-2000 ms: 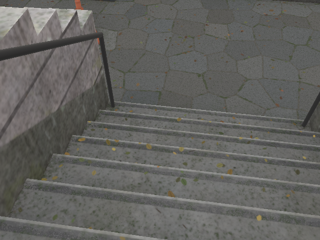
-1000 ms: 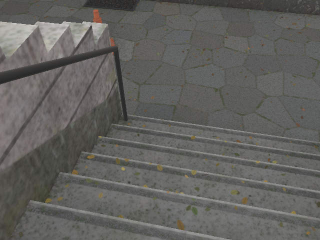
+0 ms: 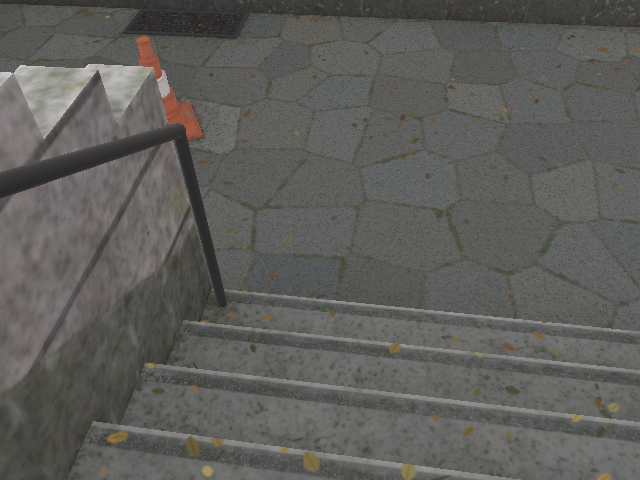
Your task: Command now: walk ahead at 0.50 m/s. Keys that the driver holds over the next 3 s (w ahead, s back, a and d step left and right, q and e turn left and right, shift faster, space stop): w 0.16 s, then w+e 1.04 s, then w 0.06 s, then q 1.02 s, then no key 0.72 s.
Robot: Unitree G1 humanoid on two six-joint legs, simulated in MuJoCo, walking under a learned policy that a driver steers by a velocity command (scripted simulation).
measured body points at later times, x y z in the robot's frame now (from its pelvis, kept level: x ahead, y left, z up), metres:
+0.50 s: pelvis +0.28 +0.07 -0.17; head +0.28 +0.08 +0.28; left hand +0.30 +0.32 -0.32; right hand +0.28 -0.16 -0.31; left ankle +0.30 +0.15 -0.89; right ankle +0.21 -0.09 -0.70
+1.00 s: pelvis +0.51 -0.04 -0.34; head +0.54 -0.06 +0.11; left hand +0.75 +0.12 -0.45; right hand +0.39 -0.27 -0.49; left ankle +0.42 +0.16 -0.79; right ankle +0.55 -0.12 -1.06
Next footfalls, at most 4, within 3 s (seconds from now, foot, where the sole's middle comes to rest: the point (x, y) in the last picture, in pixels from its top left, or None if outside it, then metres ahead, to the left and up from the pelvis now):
0.32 left None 0.34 0.15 -0.92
0.92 right None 0.59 -0.14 -1.10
1.44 left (375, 429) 0.91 -0.07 -1.27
1.96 right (450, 438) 0.88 -0.29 -1.27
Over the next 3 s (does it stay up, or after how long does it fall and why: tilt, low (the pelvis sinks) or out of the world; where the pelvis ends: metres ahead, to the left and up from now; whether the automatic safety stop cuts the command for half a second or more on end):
stays up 0.86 -0.15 -0.50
